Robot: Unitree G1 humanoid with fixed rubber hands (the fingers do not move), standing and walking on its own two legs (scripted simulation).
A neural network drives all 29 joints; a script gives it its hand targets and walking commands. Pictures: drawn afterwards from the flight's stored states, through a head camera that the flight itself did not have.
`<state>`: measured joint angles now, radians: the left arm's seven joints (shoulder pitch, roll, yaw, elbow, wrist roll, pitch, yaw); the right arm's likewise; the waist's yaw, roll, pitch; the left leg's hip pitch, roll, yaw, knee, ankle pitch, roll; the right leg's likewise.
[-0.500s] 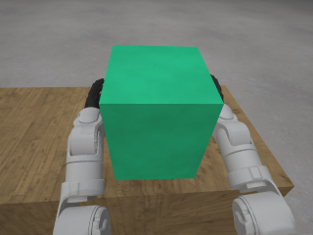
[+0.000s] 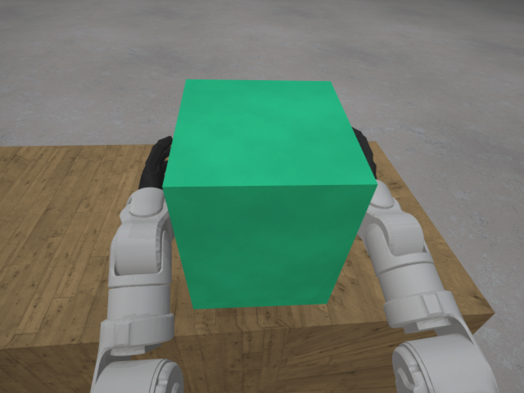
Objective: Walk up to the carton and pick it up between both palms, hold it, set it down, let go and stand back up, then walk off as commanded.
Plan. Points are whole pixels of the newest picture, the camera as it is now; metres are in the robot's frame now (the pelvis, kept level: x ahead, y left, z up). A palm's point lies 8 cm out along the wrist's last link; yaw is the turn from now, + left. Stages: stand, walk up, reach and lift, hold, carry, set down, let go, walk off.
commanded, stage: hold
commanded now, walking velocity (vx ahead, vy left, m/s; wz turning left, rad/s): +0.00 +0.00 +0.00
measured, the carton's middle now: (260, 197) +0.35 +0.00 +0.18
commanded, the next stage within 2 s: none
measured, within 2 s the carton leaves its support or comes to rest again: neither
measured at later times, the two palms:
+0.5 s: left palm (156, 192) +0.35 +0.14 +0.19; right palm (363, 182) +0.36 -0.15 +0.20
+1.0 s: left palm (154, 189) +0.36 +0.14 +0.19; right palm (362, 180) +0.36 -0.15 +0.20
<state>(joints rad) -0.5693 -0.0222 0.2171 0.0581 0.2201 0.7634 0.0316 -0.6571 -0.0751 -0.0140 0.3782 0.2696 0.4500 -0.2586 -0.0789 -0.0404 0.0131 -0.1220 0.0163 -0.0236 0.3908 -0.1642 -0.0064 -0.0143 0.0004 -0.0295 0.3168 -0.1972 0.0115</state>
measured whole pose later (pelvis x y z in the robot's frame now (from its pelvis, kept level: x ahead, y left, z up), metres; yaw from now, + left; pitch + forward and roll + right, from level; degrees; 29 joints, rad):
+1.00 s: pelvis -0.01 +0.00 +0.00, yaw +0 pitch -6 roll -1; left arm -0.62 -0.01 0.24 0.15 0.22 0.74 0.02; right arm -0.70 -0.07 -0.04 0.45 0.24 0.44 -0.25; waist -0.07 -0.04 0.00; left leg -0.13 0.01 -0.03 0.38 -0.15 -0.01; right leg -0.04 0.00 -0.02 0.32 -0.19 0.01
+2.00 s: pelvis +0.00 +0.00 +0.00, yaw -1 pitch -6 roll -1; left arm -0.59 -0.03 0.23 0.08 0.22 0.76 0.03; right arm -0.67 -0.08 -0.02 0.40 0.26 0.46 -0.26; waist -0.07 -0.03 0.00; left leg -0.12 0.01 -0.03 0.39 -0.16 -0.01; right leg -0.03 0.01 -0.01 0.33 -0.19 0.01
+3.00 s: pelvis +0.00 +0.00 +0.00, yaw -1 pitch -6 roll -1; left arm -0.61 -0.03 0.24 0.12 0.22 0.75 0.03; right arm -0.69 -0.08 -0.02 0.43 0.26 0.45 -0.25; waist -0.07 -0.03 0.00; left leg -0.13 0.01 -0.03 0.40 -0.16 -0.01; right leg -0.04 0.01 0.00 0.33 -0.19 0.01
